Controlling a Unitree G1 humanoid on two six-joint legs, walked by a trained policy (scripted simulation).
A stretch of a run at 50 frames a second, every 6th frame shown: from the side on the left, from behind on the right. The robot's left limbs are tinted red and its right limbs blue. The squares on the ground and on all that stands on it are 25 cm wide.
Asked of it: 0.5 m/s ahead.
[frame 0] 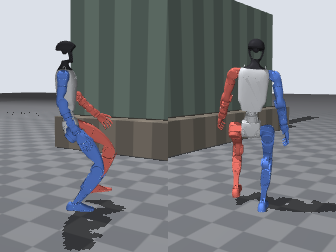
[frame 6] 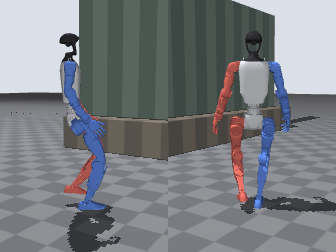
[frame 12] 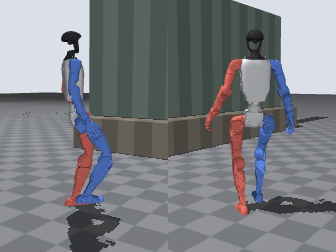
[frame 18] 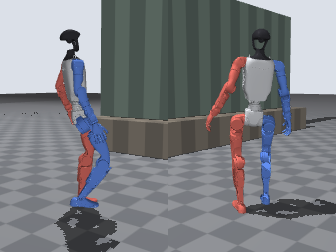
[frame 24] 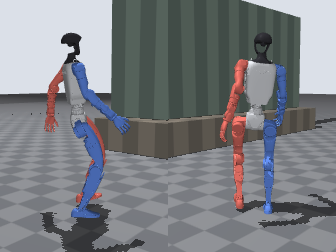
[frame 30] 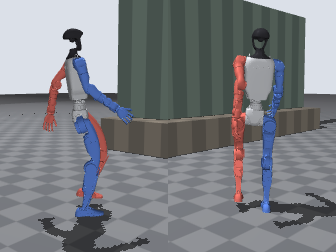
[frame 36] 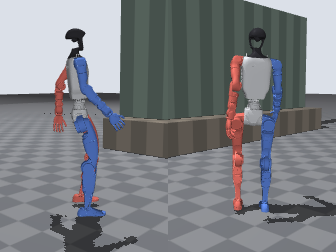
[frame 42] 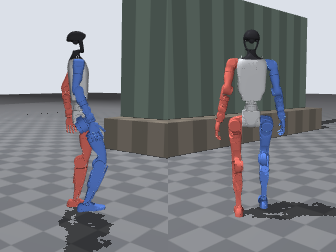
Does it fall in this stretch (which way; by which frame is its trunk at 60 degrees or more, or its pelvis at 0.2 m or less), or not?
no
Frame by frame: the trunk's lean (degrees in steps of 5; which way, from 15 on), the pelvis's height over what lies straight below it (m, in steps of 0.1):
0: 5, 0.7
6: 0, 0.7
12: 5, 0.8
18: 10, 0.8
24: 10, 0.8
30: 5, 0.8
36: 5, 0.8
42: 5, 0.8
